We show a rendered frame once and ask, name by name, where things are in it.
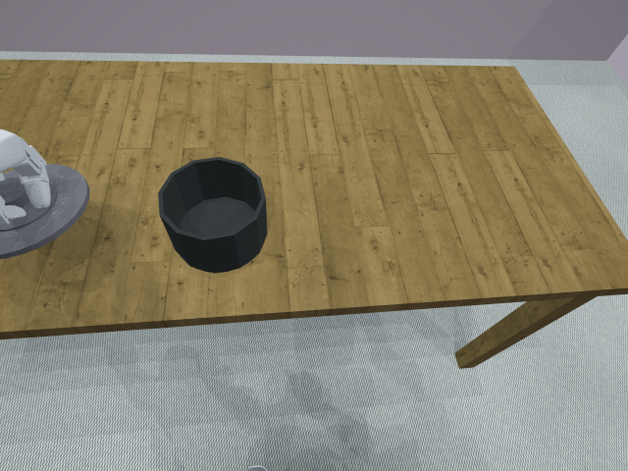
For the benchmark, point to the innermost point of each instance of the lid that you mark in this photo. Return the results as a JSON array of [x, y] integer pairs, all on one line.
[[69, 197]]

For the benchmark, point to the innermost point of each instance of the pot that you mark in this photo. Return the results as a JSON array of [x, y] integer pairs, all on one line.
[[214, 211]]

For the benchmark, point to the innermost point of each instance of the table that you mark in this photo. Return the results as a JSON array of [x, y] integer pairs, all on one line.
[[388, 188]]

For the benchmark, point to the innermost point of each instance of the robot left hand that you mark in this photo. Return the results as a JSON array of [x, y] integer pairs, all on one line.
[[23, 158]]

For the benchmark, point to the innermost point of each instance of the knob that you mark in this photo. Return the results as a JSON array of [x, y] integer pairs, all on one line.
[[13, 192]]

